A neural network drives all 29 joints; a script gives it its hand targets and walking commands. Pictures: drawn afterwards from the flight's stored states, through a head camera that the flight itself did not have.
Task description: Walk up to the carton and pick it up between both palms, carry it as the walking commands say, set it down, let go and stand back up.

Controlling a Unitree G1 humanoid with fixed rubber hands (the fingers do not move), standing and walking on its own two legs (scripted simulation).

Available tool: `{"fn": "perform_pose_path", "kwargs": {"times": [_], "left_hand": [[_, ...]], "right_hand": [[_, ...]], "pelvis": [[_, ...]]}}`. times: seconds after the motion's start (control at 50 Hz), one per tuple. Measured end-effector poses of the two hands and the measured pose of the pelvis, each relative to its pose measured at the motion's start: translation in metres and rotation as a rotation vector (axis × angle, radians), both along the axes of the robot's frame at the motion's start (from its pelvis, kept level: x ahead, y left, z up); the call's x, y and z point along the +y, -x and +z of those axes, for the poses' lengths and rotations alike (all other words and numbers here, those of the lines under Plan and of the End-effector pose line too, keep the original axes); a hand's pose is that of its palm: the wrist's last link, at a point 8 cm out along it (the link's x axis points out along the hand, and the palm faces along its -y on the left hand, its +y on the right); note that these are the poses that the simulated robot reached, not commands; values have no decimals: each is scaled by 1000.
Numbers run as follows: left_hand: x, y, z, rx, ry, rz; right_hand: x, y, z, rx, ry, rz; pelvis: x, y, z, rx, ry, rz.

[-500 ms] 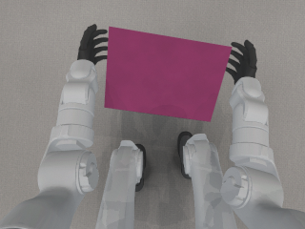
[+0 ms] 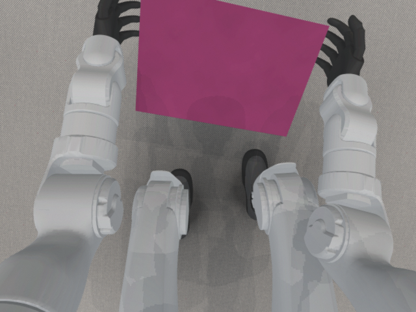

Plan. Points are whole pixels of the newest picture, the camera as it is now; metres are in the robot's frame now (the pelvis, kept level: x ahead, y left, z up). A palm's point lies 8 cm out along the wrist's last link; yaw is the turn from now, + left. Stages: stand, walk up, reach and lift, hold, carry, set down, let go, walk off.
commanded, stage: set down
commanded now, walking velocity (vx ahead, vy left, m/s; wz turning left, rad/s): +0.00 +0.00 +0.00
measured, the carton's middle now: (221, 59) +0.51 -0.04 -0.29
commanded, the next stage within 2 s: none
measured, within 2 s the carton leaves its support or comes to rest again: neither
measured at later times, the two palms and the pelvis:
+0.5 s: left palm (118, 35) +0.54 +0.14 -0.20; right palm (339, 52) +0.49 -0.24 -0.20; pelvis +0.00 +0.00 -0.04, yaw -1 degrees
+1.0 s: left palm (120, 33) +0.55 +0.13 -0.21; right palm (338, 49) +0.49 -0.24 -0.20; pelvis +0.00 +0.00 -0.05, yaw -1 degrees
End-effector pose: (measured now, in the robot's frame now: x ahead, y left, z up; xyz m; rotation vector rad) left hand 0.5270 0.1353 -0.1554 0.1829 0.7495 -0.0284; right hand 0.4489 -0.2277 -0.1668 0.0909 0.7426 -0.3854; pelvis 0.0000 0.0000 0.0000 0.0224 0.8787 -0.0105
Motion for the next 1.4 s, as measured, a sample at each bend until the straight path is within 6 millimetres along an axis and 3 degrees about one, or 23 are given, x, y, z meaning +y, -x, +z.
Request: {"fn": "perform_pose_path", "kwargs": {"times": [0.16,0.32,0.4,0.68,1.4], "left_hand": [[-14,-9,-9,-26,20,-22],[-9,-8,-36,55,7,-31],[0,-11,-46,69,-28,-50],[1,-13,-49,43,-16,-71],[-1,-30,-66,19,39,-30]], "right_hand": [[-16,-18,5,-60,31,-20],[-16,-23,-25,13,4,45],[-10,-35,-29,7,13,103],[-9,-34,-31,-15,13,72],[-15,-55,-48,-36,-24,81]], "pelvis": [[-1,3,-16,-37,2,2],[-3,3,-26,-44,0,2],[-2,0,-32,-54,4,3],[2,0,-48,-102,19,4],[1,-2,-55,-80,17,7]]}}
